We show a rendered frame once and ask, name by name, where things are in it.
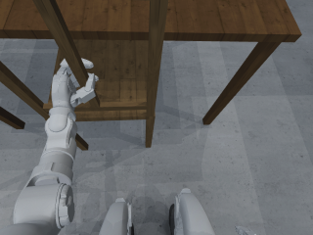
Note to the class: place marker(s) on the right robot shin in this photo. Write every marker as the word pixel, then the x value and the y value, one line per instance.
pixel 178 230

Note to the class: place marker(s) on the left robot upper arm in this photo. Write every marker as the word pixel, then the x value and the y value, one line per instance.
pixel 42 210

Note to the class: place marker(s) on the right robot thigh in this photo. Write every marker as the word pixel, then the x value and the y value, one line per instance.
pixel 195 220

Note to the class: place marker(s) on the chair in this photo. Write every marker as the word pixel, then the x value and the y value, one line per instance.
pixel 128 71

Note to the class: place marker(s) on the robot left hand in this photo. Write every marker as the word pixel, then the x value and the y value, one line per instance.
pixel 63 86

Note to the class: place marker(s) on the robot right hand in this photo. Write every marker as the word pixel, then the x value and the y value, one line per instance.
pixel 243 231

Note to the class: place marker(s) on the left robot forearm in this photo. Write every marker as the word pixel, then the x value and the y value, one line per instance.
pixel 58 156

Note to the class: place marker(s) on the table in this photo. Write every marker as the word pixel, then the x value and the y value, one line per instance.
pixel 268 22

